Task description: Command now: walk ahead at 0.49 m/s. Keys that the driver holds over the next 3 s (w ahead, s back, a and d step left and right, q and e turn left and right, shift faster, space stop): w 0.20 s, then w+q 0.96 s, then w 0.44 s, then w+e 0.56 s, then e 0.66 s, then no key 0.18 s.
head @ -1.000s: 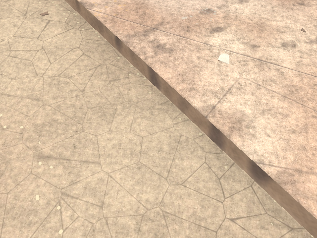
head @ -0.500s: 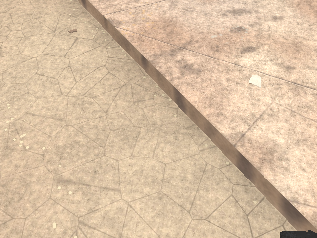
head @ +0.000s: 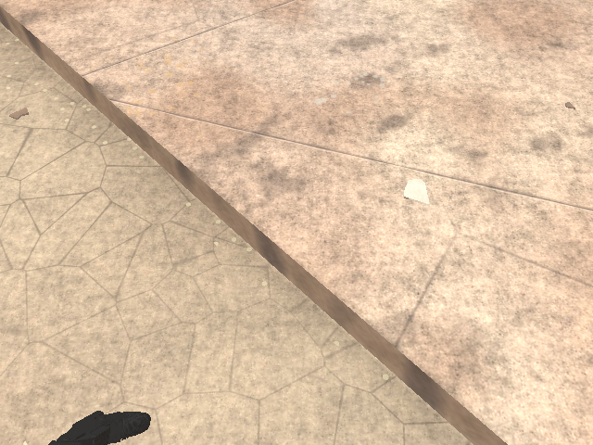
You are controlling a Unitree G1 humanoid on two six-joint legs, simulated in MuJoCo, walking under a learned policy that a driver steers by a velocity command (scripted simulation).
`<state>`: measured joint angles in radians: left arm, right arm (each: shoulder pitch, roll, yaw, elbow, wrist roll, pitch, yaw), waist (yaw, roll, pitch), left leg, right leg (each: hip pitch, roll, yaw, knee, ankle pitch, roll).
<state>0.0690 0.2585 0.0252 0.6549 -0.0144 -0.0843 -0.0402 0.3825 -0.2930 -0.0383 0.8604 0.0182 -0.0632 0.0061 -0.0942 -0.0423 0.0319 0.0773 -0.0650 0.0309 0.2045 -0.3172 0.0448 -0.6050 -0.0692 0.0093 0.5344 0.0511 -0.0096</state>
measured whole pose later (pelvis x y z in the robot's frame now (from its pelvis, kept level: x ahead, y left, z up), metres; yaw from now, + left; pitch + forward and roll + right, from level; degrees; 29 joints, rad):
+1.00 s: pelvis +0.56 +0.08 +0.01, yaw +23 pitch +2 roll -1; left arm 0.05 0.29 0.03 0.70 0.01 -0.10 -0.02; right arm 0.35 -0.30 -0.06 0.71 0.02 -0.02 -0.02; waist -0.08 -0.03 0.03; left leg -0.12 -0.12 -0.17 0.38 -0.29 0.09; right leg -0.62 -0.04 0.10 0.61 0.00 0.06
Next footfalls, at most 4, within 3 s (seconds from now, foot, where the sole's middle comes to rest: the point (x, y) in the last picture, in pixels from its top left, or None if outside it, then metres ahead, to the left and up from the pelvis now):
0.06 right None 0.23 -0.12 -0.77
0.62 left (219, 431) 0.50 0.14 -0.77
1.10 right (253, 298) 0.83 0.05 -0.77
1.58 left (105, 290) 0.89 0.43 -0.77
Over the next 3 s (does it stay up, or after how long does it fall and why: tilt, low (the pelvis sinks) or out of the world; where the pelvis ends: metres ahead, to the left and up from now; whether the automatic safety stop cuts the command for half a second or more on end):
stays up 1.25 0.50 -0.01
